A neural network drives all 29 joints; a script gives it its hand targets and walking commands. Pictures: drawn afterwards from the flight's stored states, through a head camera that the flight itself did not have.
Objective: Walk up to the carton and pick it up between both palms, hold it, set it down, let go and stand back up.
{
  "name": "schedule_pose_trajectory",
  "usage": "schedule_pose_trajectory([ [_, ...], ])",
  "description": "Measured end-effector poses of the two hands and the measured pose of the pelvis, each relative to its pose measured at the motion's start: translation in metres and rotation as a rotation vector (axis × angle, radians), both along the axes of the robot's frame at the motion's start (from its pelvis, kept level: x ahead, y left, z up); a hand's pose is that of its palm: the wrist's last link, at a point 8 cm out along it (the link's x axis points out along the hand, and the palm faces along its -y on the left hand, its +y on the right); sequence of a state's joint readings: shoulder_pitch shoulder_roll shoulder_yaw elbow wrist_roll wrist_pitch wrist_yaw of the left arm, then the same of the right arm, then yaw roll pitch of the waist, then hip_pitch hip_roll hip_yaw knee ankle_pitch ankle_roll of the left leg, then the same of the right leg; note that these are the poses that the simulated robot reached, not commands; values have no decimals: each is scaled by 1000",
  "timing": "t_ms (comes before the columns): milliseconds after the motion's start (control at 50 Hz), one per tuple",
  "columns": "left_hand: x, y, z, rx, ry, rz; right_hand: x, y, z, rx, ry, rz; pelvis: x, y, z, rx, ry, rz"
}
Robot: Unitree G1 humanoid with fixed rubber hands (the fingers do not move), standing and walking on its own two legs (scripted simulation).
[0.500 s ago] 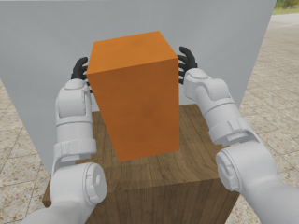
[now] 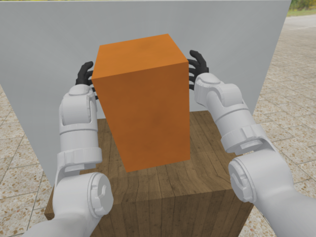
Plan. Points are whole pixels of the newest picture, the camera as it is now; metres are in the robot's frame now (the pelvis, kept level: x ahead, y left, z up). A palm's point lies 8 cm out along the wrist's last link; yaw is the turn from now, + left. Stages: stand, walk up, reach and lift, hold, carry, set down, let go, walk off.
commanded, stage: hold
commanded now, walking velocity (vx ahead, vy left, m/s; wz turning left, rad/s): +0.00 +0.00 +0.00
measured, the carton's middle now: (146, 104) +0.40 +0.01 +0.21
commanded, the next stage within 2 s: none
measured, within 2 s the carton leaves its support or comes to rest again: neither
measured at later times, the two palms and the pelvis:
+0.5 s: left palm (85, 93) +0.37 +0.15 +0.27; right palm (200, 81) +0.36 -0.12 +0.29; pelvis +0.00 +0.00 +0.00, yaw +0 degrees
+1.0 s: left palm (84, 92) +0.37 +0.15 +0.28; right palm (200, 79) +0.36 -0.12 +0.30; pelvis +0.00 +0.00 +0.00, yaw +0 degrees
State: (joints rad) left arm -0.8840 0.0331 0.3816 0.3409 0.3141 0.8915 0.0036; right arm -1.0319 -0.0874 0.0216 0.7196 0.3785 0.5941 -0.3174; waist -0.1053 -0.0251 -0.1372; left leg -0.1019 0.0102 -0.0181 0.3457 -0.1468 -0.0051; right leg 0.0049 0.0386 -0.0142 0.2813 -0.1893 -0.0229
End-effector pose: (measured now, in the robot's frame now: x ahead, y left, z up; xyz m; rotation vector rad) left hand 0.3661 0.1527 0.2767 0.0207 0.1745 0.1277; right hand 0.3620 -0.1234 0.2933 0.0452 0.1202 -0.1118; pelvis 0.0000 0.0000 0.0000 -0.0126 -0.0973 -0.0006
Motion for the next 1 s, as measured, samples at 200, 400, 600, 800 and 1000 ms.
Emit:
schedule_pose_trajectory([
  [200, 1, 0, -2, -3, 5, 3, 2, 1, -1, -7, 6, 3, 0, -1, 0, 0, 3, -1],
  [400, 2, 0, -2, -2, 0, -1, 2, 0, 0, -11, 2, 1, 2, -2, 0, -1, 4, 2],
  [600, 0, -2, -2, -4, -3, -1, 0, -2, -1, -6, 1, -1, 2, -1, 0, -1, 1, -2],
  [800, -1, 0, -1, -9, 2, 3, 0, 0, 0, -7, 7, 2, 0, -1, 0, -1, 1, -1],
  [1000, 0, 0, 0, -7, 6, -2, 0, 0, 2, -3, 12, -2, -1, 0, 0, -2, 9, -1],
])
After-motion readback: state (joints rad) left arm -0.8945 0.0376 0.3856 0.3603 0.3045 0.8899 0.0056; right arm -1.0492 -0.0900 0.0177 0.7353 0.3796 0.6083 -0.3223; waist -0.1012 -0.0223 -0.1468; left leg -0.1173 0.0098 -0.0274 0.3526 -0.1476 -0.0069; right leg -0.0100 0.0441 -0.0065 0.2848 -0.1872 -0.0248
